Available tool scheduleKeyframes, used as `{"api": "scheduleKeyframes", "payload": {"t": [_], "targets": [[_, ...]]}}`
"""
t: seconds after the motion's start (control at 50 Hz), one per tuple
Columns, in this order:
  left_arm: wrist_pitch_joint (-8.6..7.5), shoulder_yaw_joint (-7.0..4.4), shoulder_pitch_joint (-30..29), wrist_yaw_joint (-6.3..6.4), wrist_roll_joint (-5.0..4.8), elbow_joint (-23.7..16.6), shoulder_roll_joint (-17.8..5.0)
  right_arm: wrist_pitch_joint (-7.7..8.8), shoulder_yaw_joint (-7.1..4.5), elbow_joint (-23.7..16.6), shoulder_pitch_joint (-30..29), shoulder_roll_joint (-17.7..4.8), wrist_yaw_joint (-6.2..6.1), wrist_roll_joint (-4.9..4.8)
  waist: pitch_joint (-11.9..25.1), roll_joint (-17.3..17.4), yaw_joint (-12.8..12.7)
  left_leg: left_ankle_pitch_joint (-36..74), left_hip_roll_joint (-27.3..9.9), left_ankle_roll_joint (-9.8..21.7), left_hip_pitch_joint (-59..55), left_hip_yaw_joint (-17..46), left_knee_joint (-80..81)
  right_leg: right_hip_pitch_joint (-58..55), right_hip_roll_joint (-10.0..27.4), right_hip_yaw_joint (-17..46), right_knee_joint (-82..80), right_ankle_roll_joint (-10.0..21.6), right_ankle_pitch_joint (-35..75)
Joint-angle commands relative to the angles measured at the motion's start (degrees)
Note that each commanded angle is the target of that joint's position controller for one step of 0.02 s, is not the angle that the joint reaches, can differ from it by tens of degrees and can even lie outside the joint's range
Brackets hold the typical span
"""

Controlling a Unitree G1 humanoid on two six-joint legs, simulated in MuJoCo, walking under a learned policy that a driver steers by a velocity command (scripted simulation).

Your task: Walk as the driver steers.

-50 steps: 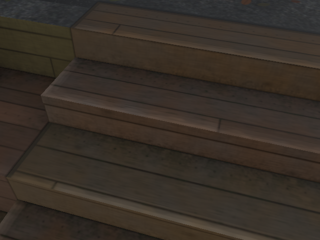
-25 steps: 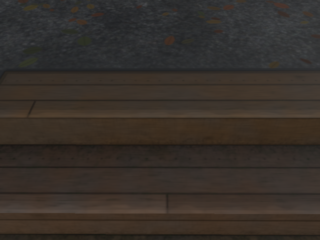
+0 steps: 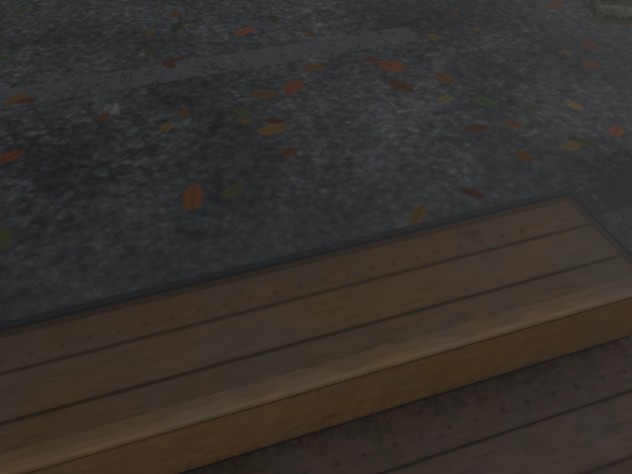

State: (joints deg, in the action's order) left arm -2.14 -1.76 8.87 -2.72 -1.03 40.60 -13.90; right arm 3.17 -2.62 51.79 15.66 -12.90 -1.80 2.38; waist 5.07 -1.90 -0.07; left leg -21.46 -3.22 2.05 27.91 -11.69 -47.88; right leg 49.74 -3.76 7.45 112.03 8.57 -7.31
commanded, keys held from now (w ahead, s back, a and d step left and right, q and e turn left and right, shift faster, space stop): w+e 0.02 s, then w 0.28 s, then w+q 0.02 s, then q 0.68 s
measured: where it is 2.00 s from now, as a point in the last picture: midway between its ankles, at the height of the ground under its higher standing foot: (311, 336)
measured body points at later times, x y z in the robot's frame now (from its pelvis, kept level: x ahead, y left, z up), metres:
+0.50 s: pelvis +0.29 -0.10 +0.09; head +0.34 -0.10 +0.53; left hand +0.56 +0.04 +0.02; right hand +0.19 -0.32 -0.05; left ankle +0.10 +0.10 -0.51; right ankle +0.40 -0.24 -0.55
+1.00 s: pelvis +0.47 -0.04 +0.18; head +0.48 -0.02 +0.63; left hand +0.48 +0.24 +0.05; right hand +0.70 -0.20 +0.11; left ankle +0.57 +0.11 -0.36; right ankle +0.40 -0.24 -0.55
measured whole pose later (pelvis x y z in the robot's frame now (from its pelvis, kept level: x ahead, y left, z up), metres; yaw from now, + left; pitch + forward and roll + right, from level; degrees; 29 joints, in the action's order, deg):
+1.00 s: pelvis +0.47 -0.04 +0.18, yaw +11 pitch -1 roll -2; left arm 1.9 -2.9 16.1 5.2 -0.3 47.2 -13.8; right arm -4.7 1.3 30.8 5.9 -8.2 0.2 -1.0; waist -2.7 0.6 0.4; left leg -27.8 -9.6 -0.5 60.6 -0.9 -94.0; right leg -1.7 14.7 -25.9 23.6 -8.4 -18.1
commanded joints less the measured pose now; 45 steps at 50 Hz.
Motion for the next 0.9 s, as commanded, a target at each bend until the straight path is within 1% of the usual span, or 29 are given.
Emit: {"api": "scheduleKeyframes", "payload": {"t": [0.02,0.04,0.08,0.12,0.14,0.2,0.24,0.28,0.32,0.34,0.36,0.38,0.4,0.42,0.44,0.46,0.48,0.5,0.52,0.54,0.56,0.6,0.64,0.66,0.68,0.74,0.78,0.8,0.9], "targets": [[0.76,4.79,6.7,0.04,-1.0,-3.94,10.74,1.05,3.45,0.71,-3.14,7.79,2.57,0.1,-10.08,1.82,-7.36,2.51,-10.77,2.08,4.9,10.54,27.76,11.36,5.19,1.8,-0.67,-0.01,5.18],[0.59,4.92,3.87,0.53,-0.1,-4.96,8.98,1.51,3.28,0.29,-3.76,5.71,2.59,0.5,-10.14,1.48,-6.96,4.63,-8.89,3.5,9.15,6.41,29.48,7.51,4.83,-0.32,-8.48,-1.94,9.17],[0.78,4.8,0.28,1.66,1.46,-5.54,7.37,1.84,2.96,0.56,-0.1,2.0,2.09,0.61,-7.42,2.74,-4.46,4.97,-9.27,6.64,4.42,6.05,31.27,9.25,4.75,-3.32,-11.83,-5.33,12.38],[0.98,4.3,0.32,2.54,0.35,-4.21,7.08,2.12,2.66,0.98,5.59,-0.05,1.53,0.82,-3.59,3.88,-1.69,7.64,-12.97,8.26,-8.56,9.91,30.22,16.99,5.67,-1.89,-4.05,-6.71,11.47],[0.98,4.27,-2.21,2.67,0.05,-5.36,7.24,1.93,2.29,1.63,8.82,-0.79,1.15,0.22,-3.82,4.65,0.15,7.56,-14.43,7.99,-16.0,11.48,30.03,23.44,6.26,-0.19,-2.41,-6.55,9.1],[0.19,4.5,-13.33,2.21,-0.15,-9.27,7.1,1.52,1.49,2.73,16.92,-1.07,-0.07,0.07,-7.67,5.21,5.24,5.91,-17.78,7.41,-31.53,14.46,31.74,37.39,9.65,0.05,-5.39,-7.37,1.79],[0.07,5.29,-17.66,1.47,-0.26,-11.44,8.7,0.8,1.57,3.9,19.71,0.46,-1.16,-0.19,-9.4,6.67,6.94,9.08,-19.5,7.37,-37.87,16.66,33.72,43.35,12.5,-0.53,-3.8,-7.92,-2.79],[-0.36,6.3,-20.32,0.54,-0.68,-13.56,10.32,-0.24,1.13,4.2,19.84,-0.27,-2.54,-0.82,-11.51,7.07,7.19,13.11,-20.0,6.39,-41.75,15.16,34.92,47.2,16.11,-2.61,-4.91,-8.42,-7.55],[-1.48,8.23,-30.78,-1.32,-0.99,-19.47,11.75,-2.06,1.16,4.77,20.77,0.47,-3.34,-2.64,-13.48,4.95,8.75,12.74,-17.83,5.89,-32.95,13.25,43.15,34.79,19.22,-7.96,-22.04,-8.45,-9.57],[-2.06,9.01,-31.21,-2.63,-1.26,-19.67,11.79,-3.03,0.98,3.9,17.55,-0.83,-3.25,-3.45,-13.64,3.52,6.96,17.37,-14.78,6.92,-19.59,8.23,49.22,12.56,17.05,-15.34,-40.24,-7.74,-9.74],[-2.58,9.07,-32.63,-2.8,-1.39,-20.58,13.49,-2.91,0.48,5.68,23.53,-2.88,-2.63,-4.11,-9.97,7.43,7.43,37.53,-14.67,6.66,-14.78,8.15,47.82,-7.45,12.15,-17.69,-46.01,-6.71,-15.4],[-2.93,6.19,-21.83,-2.43,-1.72,-17.05,8.53,-2.01,0.52,7.46,25.57,-6.12,-1.22,-2.82,-5.43,11.45,2.55,69.66,-13.99,7.47,-17.73,5.58,38.84,-20.32,3.94,-25.56,-47.58,-4.58,-17.31],[-3.13,2.35,-3.31,-1.24,-1.55,-11.74,1.46,-0.22,0.85,5.99,21.53,-8.25,0.63,-1.48,4.9,16.86,-7.1,98.69,-13.28,5.54,-19.95,5.78,26.17,-34.74,2.49,-19.48,-47.68,-0.62,-5.08],[-2.94,0.05,8.89,0.32,-0.12,-8.03,-4.47,2.47,0.84,3.75,19.2,-6.94,1.86,-2.55,17.55,13.43,-11.99,93.75,-8.42,0.18,-4.72,7.92,8.74,-57.07,11.35,-0.42,-50.75,5.78,12.36],[-1.82,-3.09,19.37,2.34,2.99,-4.72,-13.54,5.31,1.32,2.7,19.06,-6.02,3.23,-2.92,30.49,-4.83,-14.8,47.1,-1.53,-4.67,2.59,11.39,-12.43,-72.07,27.3,23.9,-70.54,13.89,30.33],[-1.17,-2.58,19.41,3.28,5.03,-3.52,-13.55,5.79,-0.03,5.97,17.87,-6.07,4.2,-3.41,37.84,-9.81,-12.69,5.19,5.41,-7.21,-0.14,17.03,-40.78,-67.23,33.58,35.82,-83.53,16.68,38.34],[-1.49,-1.92,14.44,2.17,5.04,-2.62,-10.2,5.12,-0.99,5.68,15.79,-2.94,4.2,-5.26,32.44,-4.14,-9.04,2.08,3.59,-6.34,5.64,23.04,-53.29,-59.5,33.86,27.56,-83.11,13.3,32.09],[-1.38,-1.63,9.4,1.4,2.59,-1.1,-7.04,3.35,-0.37,1.56,8.54,1.51,2.96,-5.48,22.05,-3.72,-7.09,2.05,1.17,-4.39,12.98,18.21,-57.55,-50.78,33.12,19.04,-81.98,9.33,15.83],[-1.65,-0.38,4.05,1.33,0.72,1.02,-1.73,1.19,0.43,-1.74,3.08,4.73,1.8,-5.16,9.18,-3.42,-4.31,1.79,-0.88,-1.98,17.35,16.47,-58.67,-39.52,29.71,10.2,-82.55,4.12,4.37],[-2.03,0.71,-0.28,1.39,1.46,2.39,3.11,-0.51,0.36,-4.76,0.1,4.77,1.2,-4.73,2.43,-3.08,-1.45,2.96,-2.37,0.92,16.53,16.94,-57.16,-30.66,27.07,2.76,-83.46,-0.11,-3.03],[-2.16,1.05,-2.45,1.59,2.44,3.58,5.16,-1.59,0.91,-6.59,-0.5,5.81,1.24,-4.62,-0.55,-3.21,1.19,5.23,-1.89,3.11,15.63,16.79,-57.86,-26.55,26.13,-1.28,-84.95,-2.42,-4.23],[-2.24,1.03,-1.98,1.87,2.65,5.87,6.09,-2.96,1.57,-8.01,1.97,6.46,0.91,-3.77,-4.24,-3.93,4.25,6.63,-0.78,5.01,18.58,16.16,-53.49,-25.98,24.73,-8.98,-89.98,-4.44,-1.55],[-0.93,0.57,-3.25,3.42,3.67,5.05,3.88,-4.6,1.8,-8.62,2.83,5.47,-0.49,-2.86,-6.17,-4.03,5.67,11.22,1.63,1.92,18.09,12.93,-46.69,-24.36,23.65,-17.39,-91.78,-2.73,4.72],[-0.87,0.72,-4.34,3.99,4.41,3.82,3.13,-4.56,0.95,-9.2,2.82,2.71,-0.47,-2.05,-4.59,-3.76,5.62,14.27,1.68,0.88,16.9,12.51,-46.4,-25.64,24.38,-19.35,-93.72,-1.6,10.24],[-0.69,0.96,-4.67,4.3,5.47,3.34,1.6,-5.16,0.73,-8.88,3.8,2.15,-0.83,-1.95,-4.05,-4.31,5.81,13.6,3.52,-0.38,16.64,10.48,-55.71,-25.4,26.43,-19.16,-94.26,-0.12,13.06],[0.45,0.53,-0.71,5.97,3.32,3.8,-2.23,-6.58,0.35,-13.32,-1.32,0.71,-1.75,-2.01,-7.26,-3.69,4.11,6.77,3.57,-2.44,29.65,12.78,-69.42,-33.87,29.12,-17.29,-96.41,0.01,6.96],[1.15,-0.27,3.49,7.23,1.99,4.46,-4.65,-7.46,0.71,-17.08,-5.64,0.16,-1.25,-2.2,-9.27,-2.46,2.81,0.54,2.08,-3.49,39.05,14.93,-74.5,-43.26,30.53,-17.27,-97.18,-1.2,5.21],[1.21,-0.61,5.09,7.66,1.77,4.36,-5.24,-7.54,0.79,-18.59,-7.64,-0.42,-0.75,-2.33,-9.86,-1.68,1.94,-1.23,1.19,-3.92,42.49,15.73,-73.75,-47.39,30.61,-17.54,-97.33,-1.54,3.6],[1.72,-2.94,8.59,9.1,2.11,3.6,-9.36,-7.05,2.7,-25.57,-17.42,2.06,1.26,-2.7,-9.58,-2.78,-1.85,-7.45,-4.08,-5.18,52.38,15.2,-69.87,-58.82,32.53,-19.8,-96.93,-1.94,3.12]]}}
